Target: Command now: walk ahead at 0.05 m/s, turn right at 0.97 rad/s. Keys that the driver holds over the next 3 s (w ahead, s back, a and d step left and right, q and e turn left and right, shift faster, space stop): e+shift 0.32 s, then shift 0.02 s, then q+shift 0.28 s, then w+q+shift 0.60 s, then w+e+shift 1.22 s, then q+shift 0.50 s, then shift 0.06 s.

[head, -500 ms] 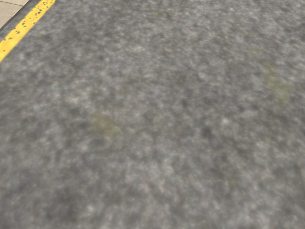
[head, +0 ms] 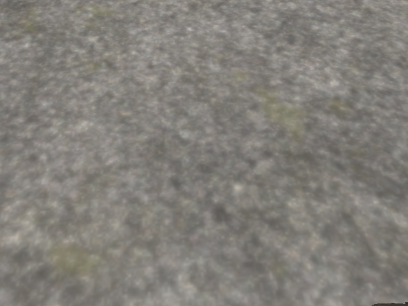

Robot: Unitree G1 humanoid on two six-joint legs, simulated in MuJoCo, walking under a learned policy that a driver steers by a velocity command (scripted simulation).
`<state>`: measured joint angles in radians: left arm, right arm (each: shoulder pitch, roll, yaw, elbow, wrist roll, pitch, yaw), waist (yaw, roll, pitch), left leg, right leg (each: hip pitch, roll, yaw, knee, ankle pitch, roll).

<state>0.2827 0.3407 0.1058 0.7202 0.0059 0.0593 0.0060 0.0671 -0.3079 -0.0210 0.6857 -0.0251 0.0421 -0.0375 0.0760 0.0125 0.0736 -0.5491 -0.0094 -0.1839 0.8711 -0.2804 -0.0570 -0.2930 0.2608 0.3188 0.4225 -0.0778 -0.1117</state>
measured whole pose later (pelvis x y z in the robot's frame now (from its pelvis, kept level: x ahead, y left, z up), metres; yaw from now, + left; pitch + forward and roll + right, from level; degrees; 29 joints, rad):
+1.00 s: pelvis +0.13 +0.09 -0.01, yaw -1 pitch +1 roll -1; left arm 0.38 0.32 0.06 0.83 0.05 -0.08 0.02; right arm 0.17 -0.34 -0.09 0.70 -0.03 0.06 0.11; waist 0.04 0.00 -0.02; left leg -0.71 0.10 0.02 1.02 -0.17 0.02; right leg 0.13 -0.05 -0.24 0.20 -0.34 0.05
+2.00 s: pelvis +0.99 +0.36 -0.01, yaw -11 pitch +3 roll +1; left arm 0.47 0.31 0.08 0.87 0.00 -0.08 -0.02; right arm -0.08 -0.25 0.07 0.55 -0.03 -0.08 0.01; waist 0.16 0.00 0.01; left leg -0.59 0.06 -0.09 0.50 -0.01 -0.04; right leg 0.06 0.14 0.29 0.36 -0.43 -0.13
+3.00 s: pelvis +1.67 +0.13 -0.02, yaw -27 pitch -1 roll +0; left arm 0.12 0.23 0.02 0.73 0.04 -0.01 0.03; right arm 0.31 -0.27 -0.07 0.76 -0.01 0.03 0.00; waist -0.05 0.00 0.11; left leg -0.44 -0.14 0.04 0.56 -0.11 0.15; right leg -0.45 0.05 0.00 1.34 -0.49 0.01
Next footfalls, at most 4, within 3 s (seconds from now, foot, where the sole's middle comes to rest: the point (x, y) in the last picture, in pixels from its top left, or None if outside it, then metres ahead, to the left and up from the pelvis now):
0.16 left None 0.13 0.15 -0.77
0.60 right None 0.01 -0.04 -0.77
1.14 left None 0.38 0.25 -0.77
1.62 right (158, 193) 0.83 0.30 -0.77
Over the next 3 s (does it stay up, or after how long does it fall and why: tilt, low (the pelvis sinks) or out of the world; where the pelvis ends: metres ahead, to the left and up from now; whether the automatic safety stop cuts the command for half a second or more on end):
stays up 1.67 0.13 -0.02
